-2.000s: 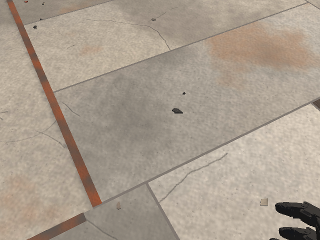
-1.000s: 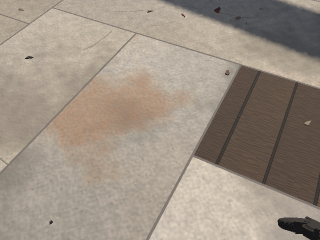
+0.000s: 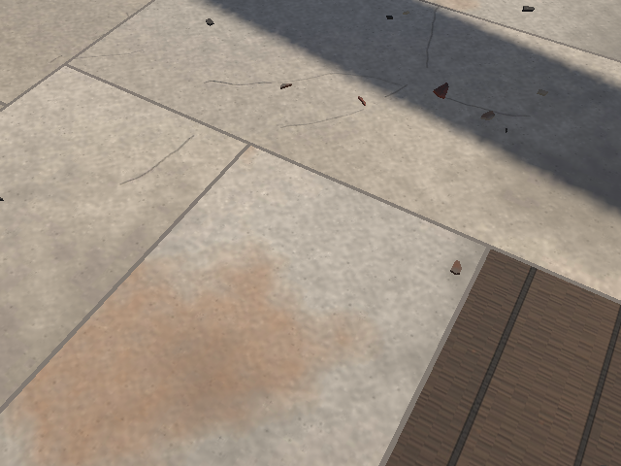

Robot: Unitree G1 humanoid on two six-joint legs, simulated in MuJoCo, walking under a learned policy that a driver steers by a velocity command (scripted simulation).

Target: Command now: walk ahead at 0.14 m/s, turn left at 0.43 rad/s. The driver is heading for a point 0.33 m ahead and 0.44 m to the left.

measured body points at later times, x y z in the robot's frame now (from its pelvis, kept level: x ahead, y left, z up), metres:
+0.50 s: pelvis +0.08 -0.04 +0.01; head +0.11 -0.05 +0.46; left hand +0.13 +0.27 -0.08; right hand +0.31 -0.27 -0.08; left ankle +0.10 +0.08 -0.69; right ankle +0.14 -0.15 -0.72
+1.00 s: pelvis +0.06 -0.01 +0.02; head +0.08 +0.04 +0.46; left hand +0.01 +0.32 -0.10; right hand +0.36 -0.15 -0.05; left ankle +0.02 +0.07 -0.72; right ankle +0.13 -0.15 -0.64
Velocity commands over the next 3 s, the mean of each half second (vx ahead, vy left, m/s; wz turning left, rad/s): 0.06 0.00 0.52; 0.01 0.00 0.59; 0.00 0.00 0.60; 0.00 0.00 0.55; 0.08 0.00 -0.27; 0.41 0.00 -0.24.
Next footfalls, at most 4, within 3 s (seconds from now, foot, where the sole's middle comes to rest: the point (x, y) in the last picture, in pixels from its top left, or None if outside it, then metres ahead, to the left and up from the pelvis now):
0.42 right None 0.17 -0.14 -0.76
0.86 left None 0.05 0.09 -0.76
1.32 right None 0.20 -0.07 -0.76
1.74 left None -0.03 0.08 -0.76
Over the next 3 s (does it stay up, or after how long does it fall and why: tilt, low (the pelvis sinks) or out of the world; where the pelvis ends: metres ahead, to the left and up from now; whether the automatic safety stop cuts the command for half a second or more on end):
stays up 0.28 0.14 0.02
